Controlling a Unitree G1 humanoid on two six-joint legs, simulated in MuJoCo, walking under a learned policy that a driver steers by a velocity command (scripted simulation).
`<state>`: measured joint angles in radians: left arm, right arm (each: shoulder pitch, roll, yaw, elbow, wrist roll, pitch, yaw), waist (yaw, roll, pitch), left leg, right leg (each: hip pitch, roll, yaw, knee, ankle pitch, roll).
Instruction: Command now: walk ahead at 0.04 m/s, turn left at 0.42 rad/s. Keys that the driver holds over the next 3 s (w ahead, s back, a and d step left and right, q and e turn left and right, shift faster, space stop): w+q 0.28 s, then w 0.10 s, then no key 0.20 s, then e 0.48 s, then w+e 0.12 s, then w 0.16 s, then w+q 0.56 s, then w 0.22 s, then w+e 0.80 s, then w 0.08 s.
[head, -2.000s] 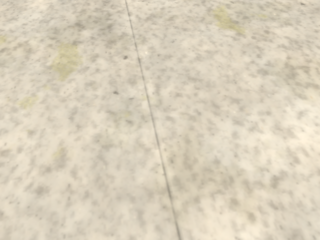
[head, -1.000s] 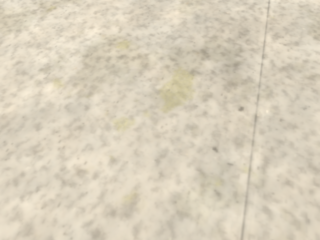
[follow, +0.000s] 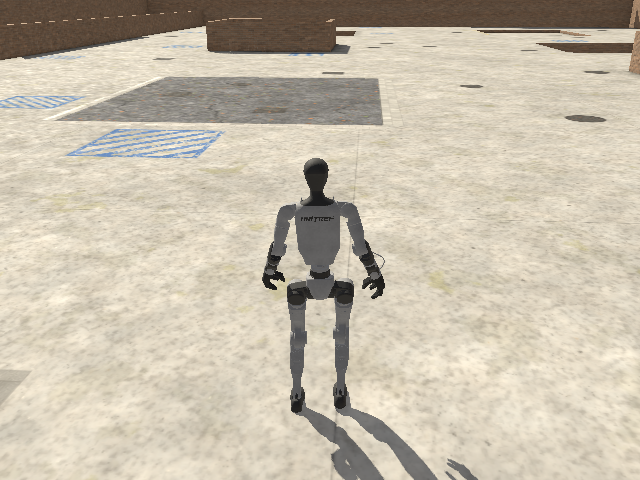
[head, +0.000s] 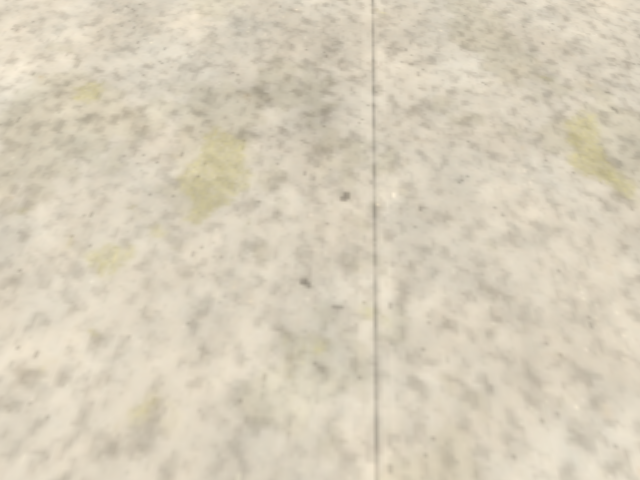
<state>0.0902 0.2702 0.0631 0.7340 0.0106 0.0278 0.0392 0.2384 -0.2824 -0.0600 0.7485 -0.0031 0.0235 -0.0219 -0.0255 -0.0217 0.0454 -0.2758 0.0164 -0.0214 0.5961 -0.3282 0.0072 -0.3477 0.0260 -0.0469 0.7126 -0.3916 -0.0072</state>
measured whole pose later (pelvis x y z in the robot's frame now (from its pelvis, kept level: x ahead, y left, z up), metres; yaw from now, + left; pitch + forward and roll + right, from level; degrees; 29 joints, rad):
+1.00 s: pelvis +0.19 +0.02 +0.00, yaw +4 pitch +0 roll +2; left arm 0.21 0.30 0.06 0.74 -0.01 0.07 0.02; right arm 0.09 -0.27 -0.07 0.75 -0.01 0.00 -0.03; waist 0.01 -0.01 0.06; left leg -0.30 0.04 0.18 0.44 -0.14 0.02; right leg -0.43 -0.08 -0.03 0.83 -0.38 0.04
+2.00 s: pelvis +0.57 +0.08 +0.01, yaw +10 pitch +2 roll +0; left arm 0.06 0.28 0.04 0.64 0.00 -0.11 -0.02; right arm 0.36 -0.28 -0.05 0.83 0.03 -0.06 -0.01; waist -0.08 -0.04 0.04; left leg -0.03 -0.11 -0.15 0.28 -0.28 0.10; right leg -0.64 -0.05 0.07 0.54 0.11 0.05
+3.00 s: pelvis +1.12 +0.14 +0.00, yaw -12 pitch +2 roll +2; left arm 0.09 0.29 0.05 0.60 -0.02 -0.02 -0.05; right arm 0.35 -0.31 -0.07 0.85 0.01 -0.07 0.00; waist -0.11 -0.04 0.04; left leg 0.06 0.00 0.20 0.24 -0.33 -0.02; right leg -0.64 -0.08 0.01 0.68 -0.05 -0.03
